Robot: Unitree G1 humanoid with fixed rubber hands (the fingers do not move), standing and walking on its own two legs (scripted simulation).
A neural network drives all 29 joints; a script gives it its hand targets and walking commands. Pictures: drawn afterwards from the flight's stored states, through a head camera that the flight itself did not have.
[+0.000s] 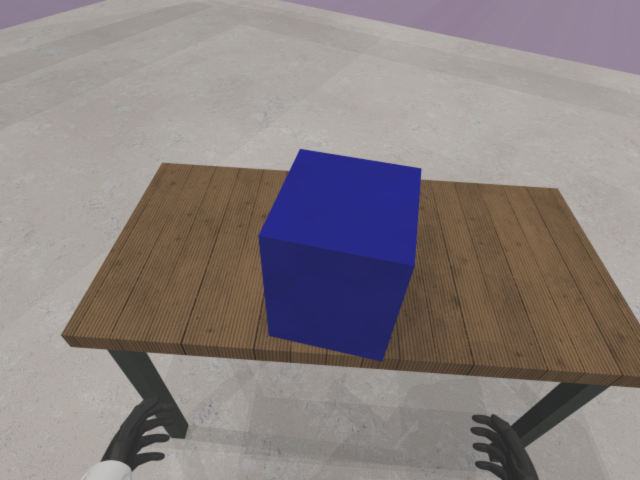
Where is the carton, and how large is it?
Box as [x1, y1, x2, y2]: [258, 149, 420, 361]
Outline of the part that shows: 300,149 258,236 269,335 381,361 414,266 420,168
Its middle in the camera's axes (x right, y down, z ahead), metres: +0.04 +0.03 +0.64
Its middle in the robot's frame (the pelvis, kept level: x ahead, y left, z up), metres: +0.47 -0.01 -0.01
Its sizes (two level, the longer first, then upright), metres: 0.210 0.200 0.250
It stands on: a table, 0.64 m high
